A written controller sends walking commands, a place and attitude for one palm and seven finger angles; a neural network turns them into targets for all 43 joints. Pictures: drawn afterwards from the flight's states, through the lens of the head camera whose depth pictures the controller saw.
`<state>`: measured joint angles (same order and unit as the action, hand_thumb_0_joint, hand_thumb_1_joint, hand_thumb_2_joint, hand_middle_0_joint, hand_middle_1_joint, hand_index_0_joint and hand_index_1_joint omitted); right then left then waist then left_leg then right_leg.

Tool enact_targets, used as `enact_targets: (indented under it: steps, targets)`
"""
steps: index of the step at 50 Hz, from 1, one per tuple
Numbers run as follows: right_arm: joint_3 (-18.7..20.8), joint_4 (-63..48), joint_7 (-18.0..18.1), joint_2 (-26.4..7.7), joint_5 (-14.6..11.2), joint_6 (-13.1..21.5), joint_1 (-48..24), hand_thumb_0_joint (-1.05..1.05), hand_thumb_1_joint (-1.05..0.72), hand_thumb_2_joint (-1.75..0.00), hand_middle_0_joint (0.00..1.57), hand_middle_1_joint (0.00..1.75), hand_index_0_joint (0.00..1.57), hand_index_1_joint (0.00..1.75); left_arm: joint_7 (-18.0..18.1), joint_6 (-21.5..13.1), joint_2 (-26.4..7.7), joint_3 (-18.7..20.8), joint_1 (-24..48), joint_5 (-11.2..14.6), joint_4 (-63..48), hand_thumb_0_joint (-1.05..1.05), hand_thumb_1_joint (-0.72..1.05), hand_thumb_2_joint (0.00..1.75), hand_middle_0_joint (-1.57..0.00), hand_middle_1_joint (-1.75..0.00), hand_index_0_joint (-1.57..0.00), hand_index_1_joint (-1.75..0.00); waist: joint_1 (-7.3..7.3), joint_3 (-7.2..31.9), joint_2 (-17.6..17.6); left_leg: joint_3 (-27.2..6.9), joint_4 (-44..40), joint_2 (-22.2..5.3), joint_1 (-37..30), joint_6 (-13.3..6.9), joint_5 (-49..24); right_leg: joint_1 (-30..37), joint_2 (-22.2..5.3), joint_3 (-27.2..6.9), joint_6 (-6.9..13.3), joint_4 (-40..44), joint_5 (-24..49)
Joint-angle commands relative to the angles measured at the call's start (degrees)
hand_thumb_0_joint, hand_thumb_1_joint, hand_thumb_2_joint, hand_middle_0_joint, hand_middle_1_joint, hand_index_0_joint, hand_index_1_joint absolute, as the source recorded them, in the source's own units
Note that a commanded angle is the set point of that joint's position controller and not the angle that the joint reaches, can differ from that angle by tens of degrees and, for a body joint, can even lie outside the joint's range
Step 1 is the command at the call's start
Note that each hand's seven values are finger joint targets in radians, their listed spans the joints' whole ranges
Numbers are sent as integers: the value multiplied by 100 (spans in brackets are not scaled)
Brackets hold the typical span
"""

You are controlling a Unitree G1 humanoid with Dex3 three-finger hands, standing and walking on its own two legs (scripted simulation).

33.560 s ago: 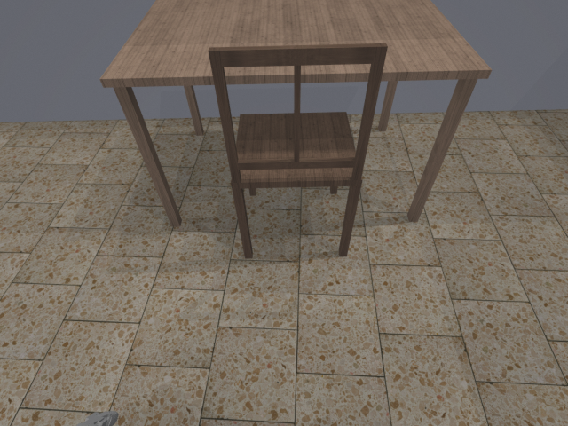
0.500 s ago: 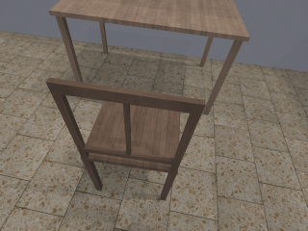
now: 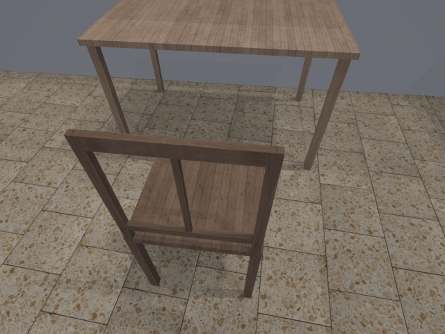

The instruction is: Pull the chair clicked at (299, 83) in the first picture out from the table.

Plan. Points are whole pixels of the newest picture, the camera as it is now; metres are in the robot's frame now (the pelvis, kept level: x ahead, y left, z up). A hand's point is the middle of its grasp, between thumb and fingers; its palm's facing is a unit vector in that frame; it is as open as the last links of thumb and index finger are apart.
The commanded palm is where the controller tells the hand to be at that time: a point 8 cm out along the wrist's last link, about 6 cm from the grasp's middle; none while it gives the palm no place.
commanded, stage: let the arm hang, fingers relaxed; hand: left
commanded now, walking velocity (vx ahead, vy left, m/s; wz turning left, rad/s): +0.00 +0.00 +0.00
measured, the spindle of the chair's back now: (183, 199) +0.43 +0.13 -0.08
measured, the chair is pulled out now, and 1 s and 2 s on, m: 0.58 0.58 0.58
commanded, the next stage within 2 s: look to check the result in 0.24 s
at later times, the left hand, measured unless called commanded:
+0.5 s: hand out of the picture +0.00 +0.16 -0.17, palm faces +0.03 -0.98 -0.19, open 7.4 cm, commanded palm none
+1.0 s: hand out of the picture +0.00 +0.15 -0.17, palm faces +0.05 -0.98 -0.18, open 7.4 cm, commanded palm none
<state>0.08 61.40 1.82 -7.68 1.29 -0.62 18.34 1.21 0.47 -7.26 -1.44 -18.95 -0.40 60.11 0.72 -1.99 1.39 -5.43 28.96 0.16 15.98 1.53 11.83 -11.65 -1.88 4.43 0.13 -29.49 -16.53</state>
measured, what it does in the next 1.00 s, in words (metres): stands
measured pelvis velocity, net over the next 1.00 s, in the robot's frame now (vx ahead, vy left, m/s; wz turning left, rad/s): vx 0.00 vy -0.01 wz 0.01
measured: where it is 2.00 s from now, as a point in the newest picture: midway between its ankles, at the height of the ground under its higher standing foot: outside the picture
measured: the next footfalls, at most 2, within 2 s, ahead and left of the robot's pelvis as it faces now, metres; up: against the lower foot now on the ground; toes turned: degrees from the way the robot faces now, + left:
none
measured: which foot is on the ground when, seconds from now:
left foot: down 0.00-1.00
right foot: down 0.00-1.00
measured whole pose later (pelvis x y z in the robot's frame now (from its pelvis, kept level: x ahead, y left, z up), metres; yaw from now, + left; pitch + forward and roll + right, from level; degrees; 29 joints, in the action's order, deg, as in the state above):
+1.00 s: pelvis +0.00 -0.01 +0.00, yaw +0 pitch -2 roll +0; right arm 0.0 61.5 2.2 -7.4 1.0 -0.3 18.0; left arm 1.2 0.8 -8.1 -0.5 -17.7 -0.1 60.4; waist 0.6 -3.6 0.8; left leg -6.4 27.6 -0.9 14.6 2.7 11.6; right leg -10.1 -0.7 5.4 1.3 -28.1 -16.5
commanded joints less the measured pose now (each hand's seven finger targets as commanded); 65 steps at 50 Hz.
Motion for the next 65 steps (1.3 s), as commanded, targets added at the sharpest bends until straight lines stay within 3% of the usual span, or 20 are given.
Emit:
enact_targets:
  steps: [1,4,7,11,12,21,22,27,30,32,38,41,43,45,47,50,52,56,57,65]
  targets:
    - [83,-143,13,-490,-40,123,510,0,-90,-90,20,30,20,30,50,-51,-716,193,-475,-7,-137,0,90,90,-20,-30,-20,-30,-55,-284,-305,-206,-432,-246,-91,-418,-371,-311,-416,-540,380,789,269]
    - [70,-134,22,-462,-27,101,453,0,-90,-90,20,30,20,30,48,-26,-737,196,-369,1,-143,0,90,90,-20,-30,-20,-30,-45,-546,75,-232,-520,-265,86,-409,-250,-343,-369,-549,380,818,161]
    - [84,-166,23,-485,-32,81,438,0,-90,-90,20,30,20,30,32,-16,-777,206,-332,-1,-166,0,90,90,-20,-30,-20,-30,-31,-543,-35,-227,-526,-250,100,-409,-95,-313,-353,-533,400,893,56]
    - [77,-193,29,-523,-33,118,469,0,-90,-90,20,30,20,30,29,-41,-769,230,-274,9,-224,0,90,90,-20,-30,-20,-30,-51,-96,-181,-214,-423,-273,-147,-392,-521,-68,-397,-533,385,796,465]
    - [81,-187,34,-524,-40,109,449,0,-90,-90,20,30,20,30,24,-34,-782,223,-253,8,-235,0,90,90,-20,-30,-20,-30,-45,-253,-124,-198,-444,-277,-102,-396,-507,-123,-372,-509,396,830,475]
    - [65,-154,40,-539,-42,100,462,0,-90,-90,20,30,20,30,25,-22,-769,218,-250,19,-211,0,90,90,-20,-30,-20,-30,-67,-251,-166,-207,-464,-301,-166,-382,-412,-163,-379,-512,392,866,288]
    - [76,-152,43,-530,-47,81,434,0,-90,-90,20,30,20,30,26,-12,-780,209,-232,16,-205,0,90,90,-20,-30,-20,-30,-55,-473,-111,-222,-508,-293,-79,-392,-299,-259,-342,-507,405,937,178]
    - [74,-133,47,-523,-42,100,465,0,-90,-90,20,30,20,30,21,-13,-760,221,-284,14,-159,0,90,90,-20,-30,-20,-30,-52,-340,64,-269,-622,-320,-59,-405,-160,-170,-305,-503,382,893,120]
    - [61,-144,49,-504,-51,127,500,0,-90,-90,20,30,20,30,25,-38,-731,225,-323,15,-145,0,90,90,-20,-30,-20,-30,-56,-88,-198,-215,-504,-313,-166,-389,-458,-4,-370,-499,373,827,408]
    - [78,-137,59,-519,-55,112,438,0,-90,-90,20,30,20,30,25,-23,-715,208,-305,15,-144,0,90,90,-20,-30,-20,-30,-50,-317,-105,-206,-531,-316,-166,-394,-382,-184,-342,-475,385,894,291]
    - [66,-121,63,-506,-49,112,449,0,-90,-90,20,30,20,30,30,-19,-699,214,-324,14,-115,0,90,90,-20,-30,-20,-30,-56,-385,-37,-232,-574,-329,-85,-394,-327,-180,-343,-482,368,867,242]
    - [61,-120,58,-501,-49,121,505,0,-90,-90,20,30,20,30,26,-28,-703,228,-357,18,-117,0,90,90,-20,-30,-20,-30,-51,-185,-138,-245,-554,-306,-140,-394,-300,-76,-356,-488,369,851,231]
    - [63,-113,61,-495,-52,120,461,0,-90,-90,20,30,20,30,30,-24,-700,220,-340,13,-118,0,90,90,-20,-30,-20,-30,-48,-335,-70,-248,-573,-318,-87,-402,-359,-131,-351,-471,367,855,283]
    - [59,-111,62,-490,-54,128,482,0,-90,-90,20,30,20,30,30,-38,-693,224,-372,18,-111,0,90,90,-20,-30,-20,-30,-42,-180,-158,-215,-509,-310,-181,-397,-480,-57,-377,-475,365,840,394]
    - [62,-94,70,-489,-62,121,457,0,-90,-90,20,30,20,30,27,-30,-701,220,-360,20,-108,0,90,90,-20,-30,-20,-30,-33,-326,27,-229,-543,-309,-143,-410,-497,-105,-347,-468,373,876,403]
    - [58,-113,63,-484,-57,114,469,0,-90,-90,20,30,20,30,30,-32,-699,224,-355,16,-106,0,90,90,-20,-30,-20,-30,-48,-310,-160,-211,-529,-309,-120,-391,-384,-108,-370,-472,365,872,310]
    - [63,-98,67,-482,-59,105,484,0,-90,-90,20,30,20,30,27,-28,-705,217,-330,20,-110,0,90,90,-20,-30,-20,-30,-50,-415,-120,-211,-541,-295,-95,-401,-399,-146,-349,-475,386,908,312]
    - [53,-95,72,-490,-54,135,509,0,-90,-90,20,30,20,30,30,-33,-681,234,-353,22,-114,0,90,90,-20,-30,-20,-30,-47,-176,-76,-251,-566,-324,-169,-406,-487,-17,-355,-460,359,807,400]
    - [57,-94,78,-494,-62,127,473,0,-90,-90,20,30,20,30,28,-23,-693,228,-344,21,-106,0,90,90,-20,-30,-20,-30,-27,-353,-17,-265,-608,-328,-104,-421,-459,-73,-323,-441,358,850,380]
    - [51,-94,71,-478,-59,122,522,0,-90,-90,20,30,20,30,34,-36,-678,239,-365,20,-124,0,90,90,-20,-30,-20,-30,-44,-266,-221,-216,-540,-306,-134,-401,-411,-50,-371,-467,356,869,352]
